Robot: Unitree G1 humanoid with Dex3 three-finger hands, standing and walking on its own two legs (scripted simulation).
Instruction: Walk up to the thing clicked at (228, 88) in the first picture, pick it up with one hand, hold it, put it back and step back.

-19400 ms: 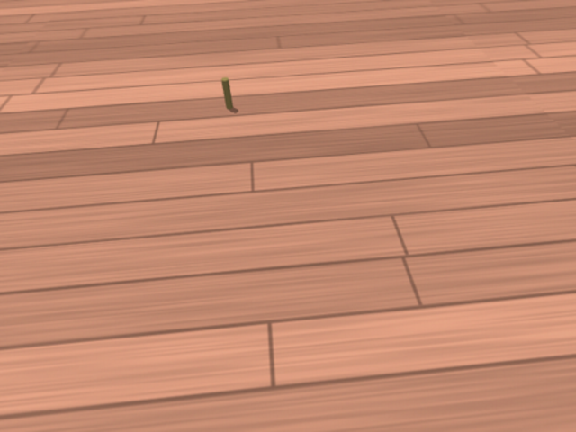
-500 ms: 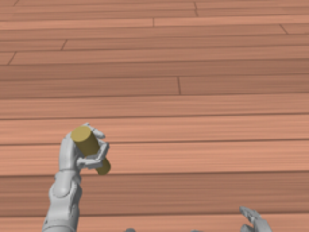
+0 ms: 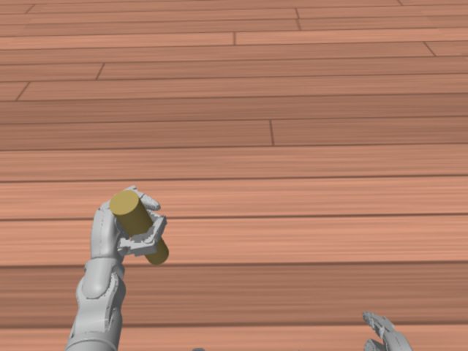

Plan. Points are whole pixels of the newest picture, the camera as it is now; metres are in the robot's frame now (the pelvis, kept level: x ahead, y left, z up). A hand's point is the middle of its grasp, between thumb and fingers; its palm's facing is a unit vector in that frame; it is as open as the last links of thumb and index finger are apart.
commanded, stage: hold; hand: left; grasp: from the side
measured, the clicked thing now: (143, 232) +0.32 +0.18 +0.02
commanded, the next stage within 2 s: crouch in 1.60 s
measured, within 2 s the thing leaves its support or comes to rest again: neither
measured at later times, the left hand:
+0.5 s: hand (147, 225) +0.32 +0.17 +0.04, palm faces +0.05 -1.00 -0.02, open 5.6 cm
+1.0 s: hand (148, 226) +0.32 +0.17 +0.04, palm faces +0.05 -1.00 -0.02, open 5.6 cm
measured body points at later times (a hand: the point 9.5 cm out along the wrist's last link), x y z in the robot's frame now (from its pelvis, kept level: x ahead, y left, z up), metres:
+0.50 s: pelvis +0.00 +0.00 +0.00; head +0.04 +0.01 +0.45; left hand +0.31 +0.22 +0.04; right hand +0.13 -0.25 -0.11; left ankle +0.02 +0.13 -0.71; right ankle +0.00 -0.13 -0.71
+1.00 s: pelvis +0.00 +0.00 +0.00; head +0.04 +0.01 +0.45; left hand +0.31 +0.22 +0.04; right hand +0.13 -0.24 -0.11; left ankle +0.02 +0.13 -0.71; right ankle +0.00 -0.13 -0.71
